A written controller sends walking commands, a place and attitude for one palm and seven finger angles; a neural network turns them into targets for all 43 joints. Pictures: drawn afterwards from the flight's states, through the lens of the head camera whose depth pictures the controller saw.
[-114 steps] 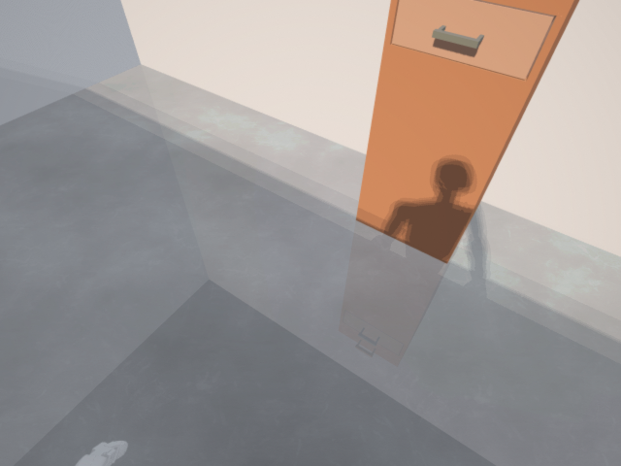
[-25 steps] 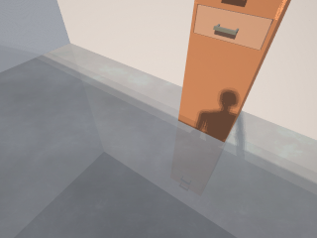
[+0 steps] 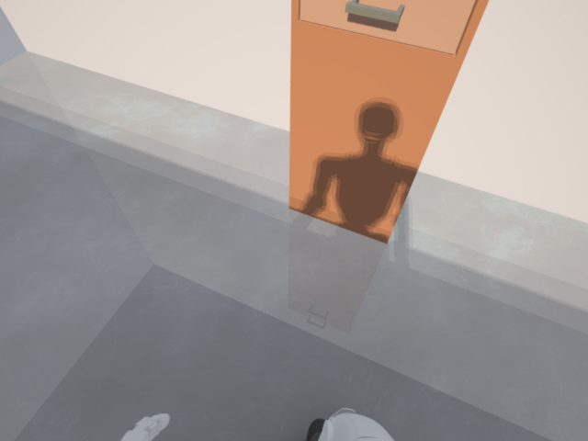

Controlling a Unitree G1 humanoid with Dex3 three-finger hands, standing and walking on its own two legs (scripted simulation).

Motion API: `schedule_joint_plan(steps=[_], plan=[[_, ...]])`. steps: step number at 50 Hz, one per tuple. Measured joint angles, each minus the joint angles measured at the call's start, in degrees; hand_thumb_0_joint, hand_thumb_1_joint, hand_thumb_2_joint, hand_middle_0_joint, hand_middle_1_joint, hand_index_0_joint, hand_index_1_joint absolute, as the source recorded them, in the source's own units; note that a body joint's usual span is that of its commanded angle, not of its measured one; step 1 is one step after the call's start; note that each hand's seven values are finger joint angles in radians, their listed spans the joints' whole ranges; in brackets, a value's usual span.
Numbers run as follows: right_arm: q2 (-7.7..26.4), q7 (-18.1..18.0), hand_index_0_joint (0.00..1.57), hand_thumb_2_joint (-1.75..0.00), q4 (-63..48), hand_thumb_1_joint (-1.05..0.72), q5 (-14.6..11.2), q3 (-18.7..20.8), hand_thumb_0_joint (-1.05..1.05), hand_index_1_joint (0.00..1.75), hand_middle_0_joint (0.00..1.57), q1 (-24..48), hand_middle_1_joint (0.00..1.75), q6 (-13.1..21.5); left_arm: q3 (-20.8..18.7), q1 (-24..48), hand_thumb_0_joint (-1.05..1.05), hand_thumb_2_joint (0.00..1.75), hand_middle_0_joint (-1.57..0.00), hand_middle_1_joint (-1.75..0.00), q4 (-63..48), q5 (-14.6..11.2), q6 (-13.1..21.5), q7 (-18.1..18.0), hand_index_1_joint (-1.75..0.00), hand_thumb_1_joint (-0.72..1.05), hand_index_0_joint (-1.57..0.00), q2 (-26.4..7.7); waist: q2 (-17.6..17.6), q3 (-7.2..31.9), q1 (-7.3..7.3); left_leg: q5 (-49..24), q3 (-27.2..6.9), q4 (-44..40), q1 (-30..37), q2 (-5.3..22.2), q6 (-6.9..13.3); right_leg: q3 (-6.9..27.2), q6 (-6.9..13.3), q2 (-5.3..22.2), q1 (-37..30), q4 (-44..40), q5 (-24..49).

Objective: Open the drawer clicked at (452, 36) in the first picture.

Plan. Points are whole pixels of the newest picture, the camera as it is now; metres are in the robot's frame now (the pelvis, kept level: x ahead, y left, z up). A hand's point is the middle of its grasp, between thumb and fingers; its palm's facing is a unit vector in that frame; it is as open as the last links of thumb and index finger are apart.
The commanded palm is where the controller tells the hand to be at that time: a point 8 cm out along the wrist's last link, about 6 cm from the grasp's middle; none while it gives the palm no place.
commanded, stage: turn to face it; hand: left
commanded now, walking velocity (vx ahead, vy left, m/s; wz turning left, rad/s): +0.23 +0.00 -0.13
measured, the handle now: (375, 8) +0.94 -0.13 +0.13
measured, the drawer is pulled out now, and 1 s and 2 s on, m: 0.00 0.00 0.00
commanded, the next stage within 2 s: take the last steps up to it in 0.70 s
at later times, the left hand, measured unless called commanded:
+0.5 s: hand (160, 407) +0.18 +0.22 -0.16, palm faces -0.02 -0.98 -0.18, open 7.4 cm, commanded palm none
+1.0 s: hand (208, 338) +0.28 +0.16 -0.12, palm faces -0.29 -0.93 -0.24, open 7.4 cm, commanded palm none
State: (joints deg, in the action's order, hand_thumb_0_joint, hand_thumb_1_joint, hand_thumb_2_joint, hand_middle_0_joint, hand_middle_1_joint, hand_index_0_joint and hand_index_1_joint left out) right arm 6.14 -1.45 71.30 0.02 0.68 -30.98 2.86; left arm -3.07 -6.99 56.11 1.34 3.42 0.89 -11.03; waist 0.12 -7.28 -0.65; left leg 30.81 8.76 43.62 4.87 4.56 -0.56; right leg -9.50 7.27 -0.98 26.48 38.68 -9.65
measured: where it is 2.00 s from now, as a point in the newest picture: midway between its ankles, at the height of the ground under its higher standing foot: (332, 366)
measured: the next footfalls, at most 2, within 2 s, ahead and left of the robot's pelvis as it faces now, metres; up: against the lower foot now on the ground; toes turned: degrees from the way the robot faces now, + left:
left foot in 0.46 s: +0.22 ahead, +0.14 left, +0.00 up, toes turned -2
right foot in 0.86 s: +0.15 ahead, -0.11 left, +0.00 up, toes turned -24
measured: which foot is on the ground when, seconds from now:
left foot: up 0.00-0.44, down 0.46-0.86, up 0.88-1.00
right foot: down 0.00-0.48, up 0.50-0.84, down 0.86-1.00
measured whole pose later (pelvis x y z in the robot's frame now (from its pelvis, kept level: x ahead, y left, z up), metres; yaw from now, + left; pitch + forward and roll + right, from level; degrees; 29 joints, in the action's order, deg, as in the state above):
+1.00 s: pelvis +0.16 +0.00 +0.03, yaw -20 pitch -1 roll +0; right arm 12.7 0.2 60.5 1.8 3.3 -16.6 -2.8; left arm -2.8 -13.6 56.3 1.2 0.5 -0.7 -8.7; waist -3.0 -1.4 -1.2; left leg 25.4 5.9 58.9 -24.6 6.4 -1.8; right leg -4.8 1.6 0.8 12.0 30.0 -17.1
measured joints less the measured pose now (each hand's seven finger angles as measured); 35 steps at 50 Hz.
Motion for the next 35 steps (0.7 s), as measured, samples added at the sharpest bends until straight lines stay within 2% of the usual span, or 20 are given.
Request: schedule_joint_plan(steps=[2, 4, 6, 8, 12, 17, 22, 24, 26, 28, 30, 32, 35], plan=[[0.5, 0.1, 0.2, -0.89, -1.3, -0.91, -0.4, 0.5, 0.01, 0.3, 0.2, 3.1, 0.3, -0.7, -0.2, -0.3, 0.0, 0.9, -0.2, -0.3, 0.3, -0.6, 0.2, -0.6, -0.3, 0.91, -0.19, -0.1, 0.0, -0.4, -0.64, -1.8, -4.2, 21.0, -9.8, -0.2, 1.3, -0.1, 0.3, -0.7, -1.7, 1.6, -3.5], [0.9, 0.3, 0.2, -0.9, -3.5, -0.91, 0.0, 1.0, 0.01, 0.3, 0.2, 6.6, 0.3, -0.8, -0.1, -1.2, 0.0, 0.9, -0.2, -0.3, 1.3, -0.8, -0.2, -1.2, -0.3, 0.91, -0.19, -0.1, 0.2, 0.2, -1.06, -5.7, -5.7, 30.6, -18.5, 0.2, 1.8, 0.0, -0.1, -1.3, -4.8, -1.0, -4.2], [1.5, 0.3, 0.2, -0.9, -6.3, -0.91, 0.6, 1.1, 0.01, 0.3, 0.2, 10.5, 0.3, -0.8, 0.3, -2.6, 0.0, 0.9, -0.2, -0.3, 2.3, -0.7, -0.4, -1.7, -0.3, 0.91, -0.19, 0.4, 0.2, 1.2, -1.13, -8.1, -5.9, 31.1, -25.7, 1.4, 1.6, 0.6, -0.5, -1.9, -7.5, -4.6, -3.3], [2.0, 0.2, 0.2, -0.9, -9.2, -0.91, 0.9, 1.3, 0.0, 0.3, 0.2, 14.3, 0.3, -0.9, 0.2, -4.1, 0.0, 0.9, -0.2, -0.3, 3.1, -0.4, -0.6, -2.3, -0.3, 0.92, -0.2, 0.9, -0.2, 2.2, -1.13, -9.0, -6.0, 26.8, -31.1, 2.4, 0.7, 1.6, -0.5, -2.4, -9.4, -7.6, -2.6], [3.2, -0.2, 0.2, -0.9, -13.5, -0.93, 0.9, 1.7, 0.0, 0.3, 0.2, 20.8, 0.3, -1.3, 0.4, -6.6, 0.01, 0.9, -0.2, -0.3, 3.7, -0.2, -1.3, -1.8, -0.3, 0.93, -0.2, 1.5, -1.1, 3.6, -0.47, -12.3, -6.1, 15.5, -36.2, 3.4, -1.4, 3.9, -1.1, -2.8, -11.2, -10.5, -2.4], [3.5, 0.3, 0.2, -0.9, -15.9, -0.93, 0.8, 1.4, 0.0, 0.3, 0.2, 25.1, 0.3, -1.8, -0.1, -8.2, 0.01, 0.9, -0.2, -0.3, 3.0, -0.2, -2.3, -1.3, -0.3, 0.92, -0.2, 1.6, -0.8, 4.1, 1.5, -14.3, -6.2, 5.4, -34.7, 2.4, -2.8, 6.6, -2.2, -3.1, -12.0, -10.4, -3.9], [3.2, 0.2, 0.2, -0.9, -16.3, -0.92, 0.6, 1.0, 0.0, 0.3, 0.2, 25.9, 0.3, -2.1, -0.8, -9.2, 0.01, 0.9, -0.2, -0.3, 1.6, -0.3, -3.3, -1.5, -0.3, 0.91, -0.2, 1.1, 0.2, 4.6, 3.24, -14.8, -5.2, -5.6, -26.8, 0.0, -2.9, 8.6, -3.8, -3.3, -11.9, -7.8, -6.9], [2.6, 0.0, 0.2, -0.9, -16.1, -0.92, 0.7, 0.7, 0.0, 0.3, 0.2, 25.5, 0.3, -1.6, -1.2, -9.2, 0.01, 0.9, -0.2, -0.3, 1.5, -0.7, -3.9, -1.6, -0.3, 0.91, -0.2, 0.4, 1.4, 4.5, 3.36, -16.5, -3.9, -9.7, -23.7, -0.8, -0.4, 9.7, -4.8, -2.8, -10.8, -4.1, -8.6], [2.1, 0.0, 0.2, -0.9, -16.3, -0.91, 1.0, 0.3, 0.0, 0.3, 0.2, 25.1, 0.3, -1.7, -1.5, -8.8, 0.01, 0.9, -0.2, -0.3, 1.4, -0.7, -4.5, -1.8, -0.3, 0.91, -0.2, -0.3, 2.5, 3.9, 3.83, -15.0, -2.0, -9.5, -22.5, -0.7, 1.2, 9.9, -6.4, -2.2, -7.4, 6.2, -16.8], [1.6, -0.2, 0.2, -0.9, -16.6, -0.91, 1.2, 0.0, 0.0, 0.3, 0.2, 24.2, 0.3, -1.9, -1.9, -8.6, 0.01, 0.9, -0.2, -0.3, 1.3, -0.5, -5.0, -1.6, -0.3, 0.91, -0.2, -0.8, 2.5, 3.6, 3.49, -14.6, -0.5, -10.8, -20.8, -0.1, 1.7, 9.5, -7.6, -1.5, -3.8, 16.6, -19.6], [1.4, -0.3, 0.2, -0.9, -16.6, -0.91, 1.3, -0.1, 0.0, 0.3, 0.2, 23.2, 0.3, -2.1, -2.2, -8.2, 0.01, 0.9, -0.2, -0.3, 1.1, -0.3, -5.5, -1.4, -0.3, 0.91, -0.2, -1.2, 2.3, 3.4, 2.91, -15.2, 0.5, -12.7, -19.3, 0.4, 1.7, 9.0, -8.4, -0.2, -1.3, 23.0, -18.6], [1.6, -0.6, 0.2, -0.89, -16.6, -0.92, 1.2, 0.6, 0.0, 0.3, 0.2, 22.2, 0.3, -2.2, -2.5, -7.8, 0.01, 0.9, -0.2, -0.3, 0.6, -0.3, -5.8, -1.1, -0.3, 0.91, -0.2, -1.6, 2.1, 3.3, 2.38, -15.7, 1.7, -14.2, -18.2, 0.7, 1.7, 8.8, -9.0, 1.4, 0.0, 24.9, -16.8], [2.8, -0.5, 0.2, -0.89, -16.0, -0.93, 1.3, 1.1, -0.01, 0.3, 0.2, 20.8, 0.3, -2.3, -2.5, -7.0, 0.01, 0.9, -0.2, -0.3, 0.2, -0.3, -6.4, -1.0, -0.3, 0.91, -0.19, -1.7, 1.4, 3.4, 1.58, -15.9, 3.2, -15.4, -17.1, 1.2, 1.5, 8.3, -9.6, 3.2, -0.4, 21.6, -15.4]])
